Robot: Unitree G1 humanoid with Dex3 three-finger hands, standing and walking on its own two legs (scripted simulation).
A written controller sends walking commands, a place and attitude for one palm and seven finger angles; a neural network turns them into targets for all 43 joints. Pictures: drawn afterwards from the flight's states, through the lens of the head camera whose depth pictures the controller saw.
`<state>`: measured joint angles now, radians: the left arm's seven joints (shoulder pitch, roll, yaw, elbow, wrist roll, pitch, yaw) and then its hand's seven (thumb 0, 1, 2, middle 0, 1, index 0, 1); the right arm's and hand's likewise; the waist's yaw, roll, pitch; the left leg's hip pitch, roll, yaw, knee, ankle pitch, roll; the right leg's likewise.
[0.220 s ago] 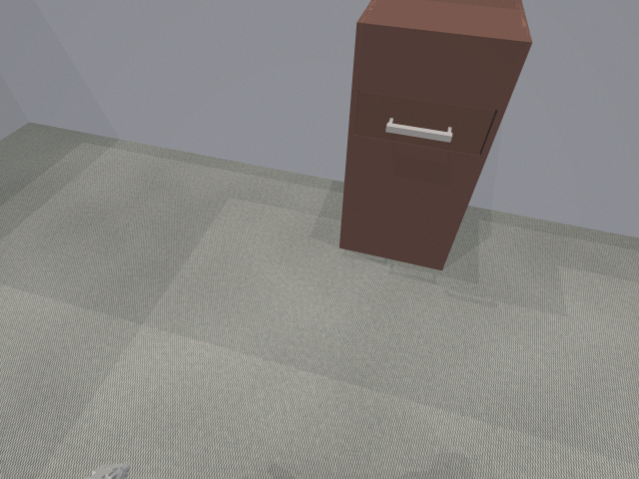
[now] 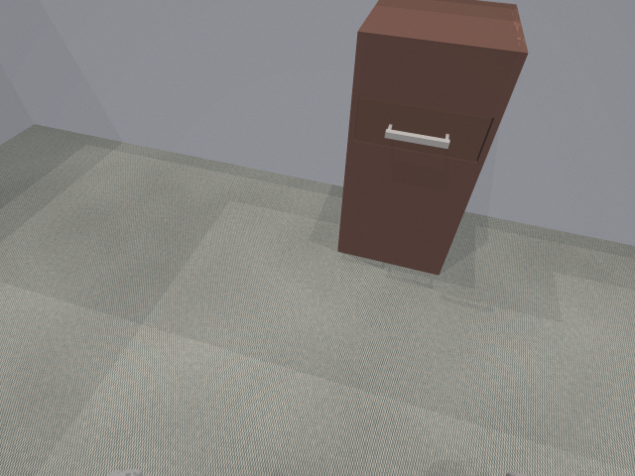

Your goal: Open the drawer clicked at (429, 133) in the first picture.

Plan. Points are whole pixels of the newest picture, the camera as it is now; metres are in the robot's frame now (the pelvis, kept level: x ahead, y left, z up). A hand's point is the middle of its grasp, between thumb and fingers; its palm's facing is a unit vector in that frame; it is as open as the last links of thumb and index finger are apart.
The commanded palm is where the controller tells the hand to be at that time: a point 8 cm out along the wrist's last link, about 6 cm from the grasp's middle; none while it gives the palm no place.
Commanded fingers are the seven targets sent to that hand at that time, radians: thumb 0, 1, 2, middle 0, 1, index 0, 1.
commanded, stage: stand and wait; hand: left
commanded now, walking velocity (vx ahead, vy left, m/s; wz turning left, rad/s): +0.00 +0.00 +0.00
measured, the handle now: (417, 135) +1.09 -0.24 -0.14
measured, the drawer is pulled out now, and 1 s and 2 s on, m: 0.00 0.00 0.00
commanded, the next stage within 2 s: look at it before walking up in 0.60 s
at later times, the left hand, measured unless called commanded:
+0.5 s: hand out of the picture +0.05 +0.24 -0.15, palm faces -0.02 -0.94 -0.34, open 7.4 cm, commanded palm none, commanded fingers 0.00 0.90 0.90 -0.20 -0.30 -0.20 -0.30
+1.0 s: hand out of the picture +0.06 +0.24 -0.15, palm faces -0.02 -0.94 -0.33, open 7.4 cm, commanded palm none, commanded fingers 0.00 0.90 0.90 -0.20 -0.30 -0.20 -0.30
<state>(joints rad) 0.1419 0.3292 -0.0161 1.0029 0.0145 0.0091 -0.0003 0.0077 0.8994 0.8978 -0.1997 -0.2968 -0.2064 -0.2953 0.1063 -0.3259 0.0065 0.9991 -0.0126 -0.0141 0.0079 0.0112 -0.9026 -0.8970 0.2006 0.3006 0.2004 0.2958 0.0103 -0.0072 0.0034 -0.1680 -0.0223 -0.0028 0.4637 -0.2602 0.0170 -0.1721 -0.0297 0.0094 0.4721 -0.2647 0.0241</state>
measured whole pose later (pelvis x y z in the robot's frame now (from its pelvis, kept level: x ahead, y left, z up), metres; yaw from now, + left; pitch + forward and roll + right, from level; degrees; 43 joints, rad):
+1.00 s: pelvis -0.01 -0.01 +0.01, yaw +0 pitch -2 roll +0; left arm 0.15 0.34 -0.01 1.09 0.02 0.00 0.00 0.01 0.90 0.90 -0.20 -0.30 -0.21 -0.30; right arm 0.12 -0.34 0.00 1.11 0.00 -0.02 0.01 0.01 -0.90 -0.90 0.20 0.30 0.20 0.30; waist 0.01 -0.01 0.03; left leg -0.14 -0.01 -0.01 0.38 -0.20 0.00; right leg -0.14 -0.02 0.00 0.38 -0.21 0.01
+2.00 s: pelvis -0.02 -0.04 +0.01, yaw -17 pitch +1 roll +2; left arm 0.33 0.18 0.05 0.96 0.02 0.00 -0.01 0.01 0.90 0.90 -0.20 -0.30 -0.21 -0.30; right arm 0.19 -0.26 -0.07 0.97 -0.03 0.03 0.01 0.01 -0.91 -0.90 0.20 0.30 0.20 0.30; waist 0.04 0.01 0.01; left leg -0.48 0.07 0.01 1.06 -0.29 -0.07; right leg -0.26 0.08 0.08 0.40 -0.17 -0.07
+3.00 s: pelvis +0.25 -0.10 -0.01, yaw -52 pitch -1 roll +0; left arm 0.16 0.20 0.06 0.96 0.02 0.00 0.02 0.00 0.91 0.90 -0.20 -0.30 -0.20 -0.29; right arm 0.25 -0.15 -0.04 0.96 -0.01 0.02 -0.03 0.01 -0.91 -0.90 0.20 0.30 0.20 0.29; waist -0.04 -0.01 0.09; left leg -0.54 0.16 0.01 1.25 -0.39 -0.07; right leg -0.30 0.08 -0.09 0.54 -0.24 -0.12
